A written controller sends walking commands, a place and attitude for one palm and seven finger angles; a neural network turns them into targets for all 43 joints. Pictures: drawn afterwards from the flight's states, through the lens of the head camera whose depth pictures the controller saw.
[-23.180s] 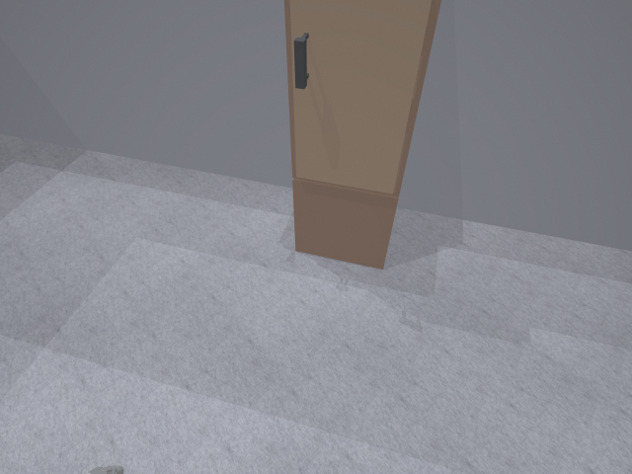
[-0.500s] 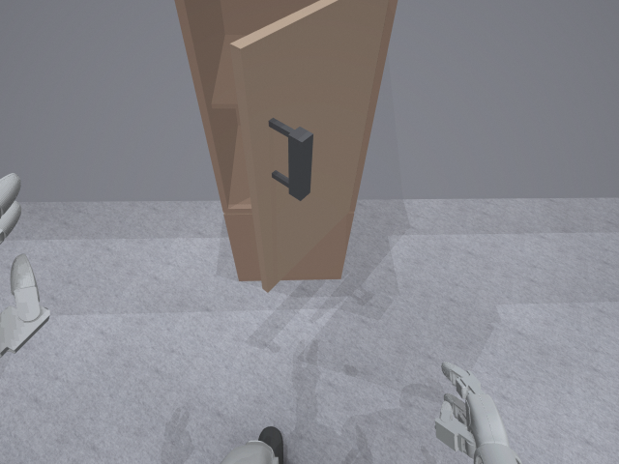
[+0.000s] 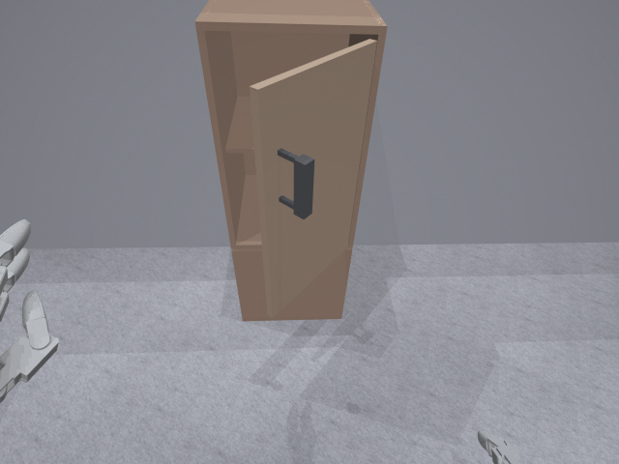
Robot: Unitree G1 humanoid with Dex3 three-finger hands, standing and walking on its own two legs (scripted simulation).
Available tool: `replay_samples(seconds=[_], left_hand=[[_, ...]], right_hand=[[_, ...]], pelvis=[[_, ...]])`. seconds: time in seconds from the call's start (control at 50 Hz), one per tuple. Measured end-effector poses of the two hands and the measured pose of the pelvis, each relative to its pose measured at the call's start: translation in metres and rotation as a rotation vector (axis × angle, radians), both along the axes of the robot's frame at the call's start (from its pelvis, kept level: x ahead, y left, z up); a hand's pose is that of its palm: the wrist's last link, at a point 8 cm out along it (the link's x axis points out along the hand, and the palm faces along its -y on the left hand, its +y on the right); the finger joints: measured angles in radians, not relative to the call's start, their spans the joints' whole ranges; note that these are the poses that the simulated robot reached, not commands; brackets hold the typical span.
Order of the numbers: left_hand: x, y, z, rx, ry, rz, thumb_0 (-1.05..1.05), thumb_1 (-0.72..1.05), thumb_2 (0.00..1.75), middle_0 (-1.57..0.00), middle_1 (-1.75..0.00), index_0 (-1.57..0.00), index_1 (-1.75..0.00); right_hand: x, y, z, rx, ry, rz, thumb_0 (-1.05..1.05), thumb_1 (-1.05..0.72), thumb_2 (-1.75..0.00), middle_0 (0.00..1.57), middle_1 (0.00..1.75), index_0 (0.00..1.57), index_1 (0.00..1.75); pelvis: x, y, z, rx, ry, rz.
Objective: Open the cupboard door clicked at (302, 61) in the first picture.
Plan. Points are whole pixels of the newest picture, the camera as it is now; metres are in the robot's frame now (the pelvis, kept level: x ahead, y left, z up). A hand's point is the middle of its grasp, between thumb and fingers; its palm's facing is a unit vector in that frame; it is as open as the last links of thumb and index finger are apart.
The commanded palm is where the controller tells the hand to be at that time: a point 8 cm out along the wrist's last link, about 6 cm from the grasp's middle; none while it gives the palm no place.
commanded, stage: stop stepping back and stand still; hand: left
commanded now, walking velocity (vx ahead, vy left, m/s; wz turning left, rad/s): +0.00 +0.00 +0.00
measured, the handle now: (293, 183) +0.57 +0.07 +0.08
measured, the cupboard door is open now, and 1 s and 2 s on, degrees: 48 48 48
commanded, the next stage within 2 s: let the arm hang, fingers relaxed in 0.26 s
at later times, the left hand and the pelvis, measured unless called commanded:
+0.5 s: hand (97, 440) +0.16 +0.28 -0.04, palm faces +0.18 -0.87 -0.46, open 7.4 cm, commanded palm none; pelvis -0.02 +0.01 -0.01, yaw +2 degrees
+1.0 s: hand out of the picture -0.10 +0.15 -0.16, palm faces +0.11 -0.97 -0.20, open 7.3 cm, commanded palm none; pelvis +0.00 -0.01 +0.01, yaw +4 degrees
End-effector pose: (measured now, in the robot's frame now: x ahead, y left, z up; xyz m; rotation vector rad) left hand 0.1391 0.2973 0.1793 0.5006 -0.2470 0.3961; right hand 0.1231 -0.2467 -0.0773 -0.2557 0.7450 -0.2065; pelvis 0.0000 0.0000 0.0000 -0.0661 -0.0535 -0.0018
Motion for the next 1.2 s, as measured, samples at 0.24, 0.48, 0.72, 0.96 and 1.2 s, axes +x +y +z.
replay_samples(seconds=[0.24, 0.48, 0.72, 0.96, 1.2], left_hand=[[0.001, -0.004, 0.014, 0.040, 0.016, -0.011, 0.01, 0.89, 0.90, -0.21, -0.30, -0.21, -0.30], [0.006, 0.029, -0.152, -0.192, 0.637, 0.116, 0.00, 0.90, 0.90, -0.20, -0.30, -0.20, -0.30], [-0.177, -0.095, -0.331, -0.663, 1.587, 0.145, 0.01, 0.91, 0.90, -0.21, -0.30, -0.21, -0.30], [-0.241, -0.101, -0.311, -0.706, 1.734, 0.338, 0.00, 0.91, 0.90, -0.21, -0.30, -0.21, -0.30], [-0.195, -0.097, -0.309, -0.639, 1.606, 0.330, 0.00, 0.91, 0.90, -0.20, -0.30, -0.20, -0.30]], right_hand=[[0.013, 0.034, 0.011, 0.082, -0.057, 0.080, 0.01, -0.91, -0.90, 0.21, 0.30, 0.20, 0.30], [0.016, 0.004, -0.030, 0.028, 0.135, 0.125, 0.01, -0.91, -0.90, 0.21, 0.30, 0.21, 0.30], [-0.084, -0.030, -0.039, -0.029, 0.523, -0.021, 0.01, -0.91, -0.90, 0.20, 0.30, 0.20, 0.30], [-0.144, 0.028, -0.062, 0.146, 0.744, -0.036, 0.00, -0.91, -0.90, 0.20, 0.30, 0.20, 0.30], [-0.132, 0.039, -0.075, 0.221, 0.702, -0.039, 0.01, -0.92, -0.90, 0.20, 0.30, 0.20, 0.30]], pelvis=[[-0.016, -0.003, 0.008, 0.047, 0.034, 0.029], [-0.017, 0.012, -0.007, 0.068, 0.058, 0.041], [-0.016, -0.002, 0.001, 0.042, 0.017, 0.072], [-0.005, -0.007, 0.010, 0.056, 0.033, 0.078], [0.007, -0.015, 0.008, 0.070, 0.014, 0.068]])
